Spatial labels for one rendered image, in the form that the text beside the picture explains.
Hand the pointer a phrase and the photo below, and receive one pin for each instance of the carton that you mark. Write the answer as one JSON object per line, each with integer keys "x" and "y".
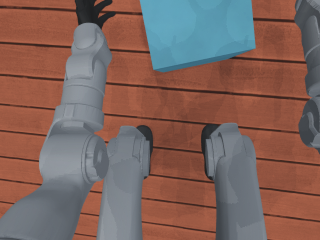
{"x": 187, "y": 33}

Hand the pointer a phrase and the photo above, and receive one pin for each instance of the robot right forearm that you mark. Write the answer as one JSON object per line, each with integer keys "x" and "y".
{"x": 307, "y": 18}

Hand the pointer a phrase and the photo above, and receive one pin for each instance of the robot right thigh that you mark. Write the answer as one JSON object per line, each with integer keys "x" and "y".
{"x": 239, "y": 211}

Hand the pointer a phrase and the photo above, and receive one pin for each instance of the robot left hand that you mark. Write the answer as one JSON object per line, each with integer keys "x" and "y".
{"x": 88, "y": 13}

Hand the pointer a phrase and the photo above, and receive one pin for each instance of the robot left forearm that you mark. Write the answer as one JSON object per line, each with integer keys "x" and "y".
{"x": 80, "y": 110}

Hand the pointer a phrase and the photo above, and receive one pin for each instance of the left robot upper arm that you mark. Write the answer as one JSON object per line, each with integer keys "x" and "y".
{"x": 70, "y": 164}

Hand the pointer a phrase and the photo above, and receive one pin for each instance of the right robot upper arm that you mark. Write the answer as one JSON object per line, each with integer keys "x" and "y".
{"x": 309, "y": 124}

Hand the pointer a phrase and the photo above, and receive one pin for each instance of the right robot shin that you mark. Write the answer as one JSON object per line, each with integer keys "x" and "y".
{"x": 231, "y": 127}

